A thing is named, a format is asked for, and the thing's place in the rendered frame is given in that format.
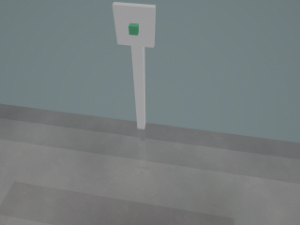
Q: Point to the button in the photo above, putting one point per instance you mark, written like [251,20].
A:
[133,29]

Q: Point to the panel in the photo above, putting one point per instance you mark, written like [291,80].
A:
[145,16]

